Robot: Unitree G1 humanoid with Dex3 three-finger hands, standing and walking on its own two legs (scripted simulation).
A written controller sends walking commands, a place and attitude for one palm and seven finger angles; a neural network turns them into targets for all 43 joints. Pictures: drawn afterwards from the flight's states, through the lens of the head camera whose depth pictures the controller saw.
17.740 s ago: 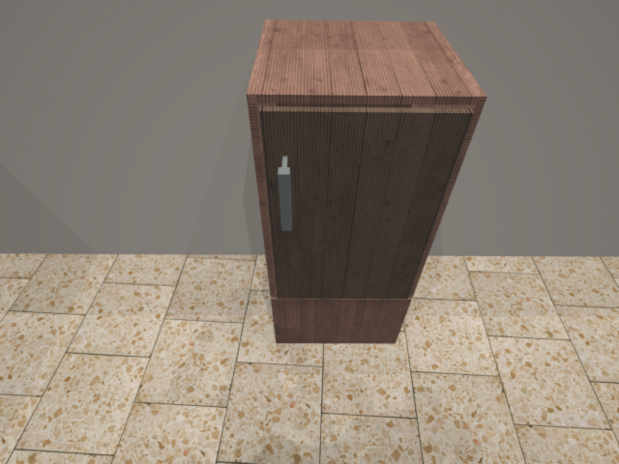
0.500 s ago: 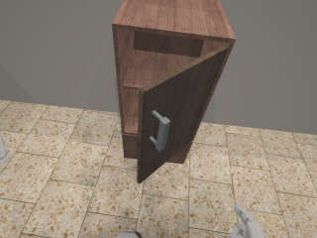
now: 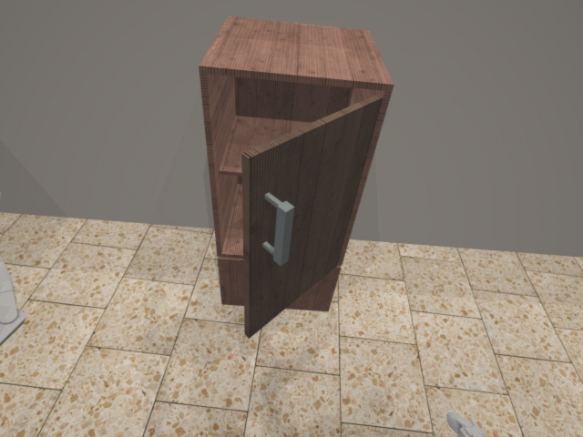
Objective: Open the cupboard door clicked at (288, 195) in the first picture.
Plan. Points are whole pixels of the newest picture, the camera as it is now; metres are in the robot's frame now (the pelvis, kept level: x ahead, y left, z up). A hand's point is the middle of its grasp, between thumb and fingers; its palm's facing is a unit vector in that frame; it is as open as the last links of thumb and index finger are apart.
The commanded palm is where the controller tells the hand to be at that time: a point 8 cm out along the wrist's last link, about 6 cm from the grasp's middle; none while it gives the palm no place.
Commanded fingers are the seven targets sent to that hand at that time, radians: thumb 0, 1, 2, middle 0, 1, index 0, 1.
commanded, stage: stop stepping back and stand still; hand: left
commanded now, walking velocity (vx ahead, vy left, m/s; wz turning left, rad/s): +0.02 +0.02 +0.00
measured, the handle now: (275, 229) +0.50 +0.07 -0.01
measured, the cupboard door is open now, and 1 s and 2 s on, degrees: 47 47 47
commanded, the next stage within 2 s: let the arm hang, fingers relaxed in 0.46 s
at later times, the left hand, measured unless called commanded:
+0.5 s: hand (19, 344) +0.15 +0.27 +0.16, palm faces +0.47 -0.78 -0.40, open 7.4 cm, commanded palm +0.10 +0.30 +0.19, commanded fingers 0.00 0.90 0.90 -0.20 -0.30 -0.20 -0.30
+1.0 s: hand out of the picture -0.11 +0.18 -0.17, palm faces +0.04 -0.99 -0.17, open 7.2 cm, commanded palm none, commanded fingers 0.00 0.90 0.90 -0.20 -0.30 -0.20 -0.30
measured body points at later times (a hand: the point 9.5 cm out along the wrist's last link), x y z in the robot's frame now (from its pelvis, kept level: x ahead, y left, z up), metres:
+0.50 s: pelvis -0.04 +0.00 +0.01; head -0.05 +0.00 +0.46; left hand +0.12 +0.31 +0.18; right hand +0.10 -0.24 -0.09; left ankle -0.01 +0.11 -0.73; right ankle -0.06 -0.10 -0.73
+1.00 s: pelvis -0.07 +0.00 +0.01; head -0.05 +0.02 +0.46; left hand -0.11 +0.23 -0.15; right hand -0.05 -0.25 -0.13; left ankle -0.01 +0.11 -0.73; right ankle -0.06 -0.10 -0.73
